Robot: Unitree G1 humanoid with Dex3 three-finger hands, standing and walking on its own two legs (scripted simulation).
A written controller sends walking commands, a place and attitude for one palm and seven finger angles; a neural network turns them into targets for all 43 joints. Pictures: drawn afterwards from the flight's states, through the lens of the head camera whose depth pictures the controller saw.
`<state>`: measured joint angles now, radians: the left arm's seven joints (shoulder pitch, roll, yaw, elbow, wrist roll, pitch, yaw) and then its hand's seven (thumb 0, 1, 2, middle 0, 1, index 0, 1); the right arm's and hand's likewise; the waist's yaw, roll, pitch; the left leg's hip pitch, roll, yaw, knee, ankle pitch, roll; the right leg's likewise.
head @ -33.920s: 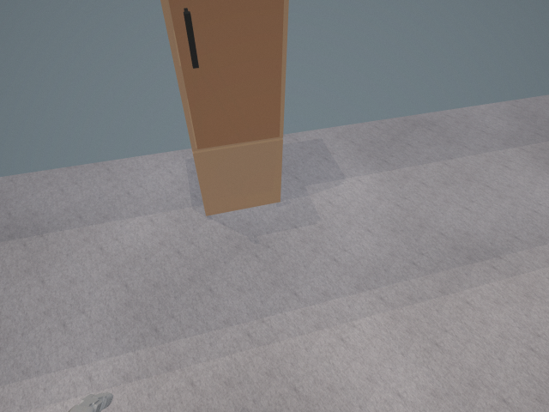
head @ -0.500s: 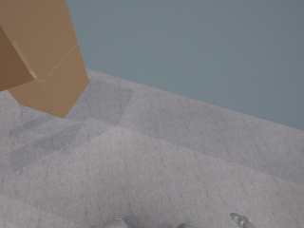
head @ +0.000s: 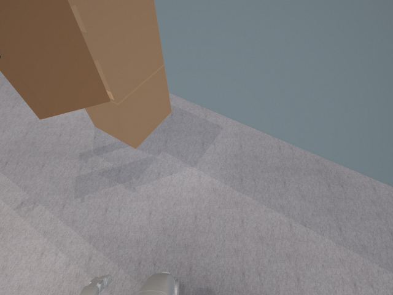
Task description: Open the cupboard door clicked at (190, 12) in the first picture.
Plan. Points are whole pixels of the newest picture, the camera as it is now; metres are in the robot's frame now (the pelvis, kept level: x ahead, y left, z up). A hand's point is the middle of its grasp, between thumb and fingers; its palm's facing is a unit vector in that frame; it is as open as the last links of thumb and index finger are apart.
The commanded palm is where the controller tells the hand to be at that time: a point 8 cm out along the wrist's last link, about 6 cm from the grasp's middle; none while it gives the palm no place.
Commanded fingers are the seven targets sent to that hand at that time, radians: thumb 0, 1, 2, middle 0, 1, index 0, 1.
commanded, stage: turn to face it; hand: left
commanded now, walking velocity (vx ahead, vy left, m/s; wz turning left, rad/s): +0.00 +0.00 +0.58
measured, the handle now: out of the picture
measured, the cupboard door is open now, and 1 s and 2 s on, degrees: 53 53 53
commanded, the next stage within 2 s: take the last steps up to it in 0.62 s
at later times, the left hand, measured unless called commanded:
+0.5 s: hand out of the picture +0.02 +0.25 -0.17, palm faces +0.25 -0.93 -0.25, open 7.4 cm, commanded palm none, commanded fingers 0.00 0.90 0.90 -0.20 -0.30 -0.20 -0.30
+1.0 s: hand out of the picture -0.05 +0.19 -0.17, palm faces +0.44 -0.87 -0.21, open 7.3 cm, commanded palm none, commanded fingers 0.00 0.90 0.90 -0.20 -0.30 -0.20 -0.30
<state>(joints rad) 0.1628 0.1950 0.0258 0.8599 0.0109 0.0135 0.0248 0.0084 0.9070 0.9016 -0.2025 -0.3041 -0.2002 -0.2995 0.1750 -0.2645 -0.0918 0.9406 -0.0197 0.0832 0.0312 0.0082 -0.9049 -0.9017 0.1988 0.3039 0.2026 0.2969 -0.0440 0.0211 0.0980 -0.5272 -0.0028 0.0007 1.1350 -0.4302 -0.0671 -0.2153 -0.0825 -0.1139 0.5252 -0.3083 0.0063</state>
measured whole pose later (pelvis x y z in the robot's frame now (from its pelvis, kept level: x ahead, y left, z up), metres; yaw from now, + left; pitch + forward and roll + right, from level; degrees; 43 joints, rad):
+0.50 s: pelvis +0.00 +0.02 +0.00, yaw +13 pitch +1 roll -1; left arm 0.18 0.26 0.06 0.93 0.01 0.06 0.01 0.01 0.91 0.90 -0.20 -0.30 -0.20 -0.30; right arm 0.15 -0.19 -0.03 0.92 -0.03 0.02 0.00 0.00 -0.90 -0.90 0.20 0.30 0.21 0.30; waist 0.01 -0.01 0.07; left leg -0.29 -0.01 0.01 0.49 -0.22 0.04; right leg -0.43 -0.07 -0.02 0.95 -0.43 0.07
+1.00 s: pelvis +0.03 +0.02 +0.00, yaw +23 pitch +0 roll +1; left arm 0.31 0.21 0.05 1.02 0.03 -0.04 0.01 0.01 0.92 0.90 -0.21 -0.30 -0.20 -0.30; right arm 0.16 -0.22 -0.06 1.01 -0.02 0.05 0.04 0.01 -0.91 -0.90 0.20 0.30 0.20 0.30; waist 0.04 -0.05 0.07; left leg -0.38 0.02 0.07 0.76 -0.42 -0.05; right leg -0.11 -0.11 -0.16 0.45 -0.32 0.04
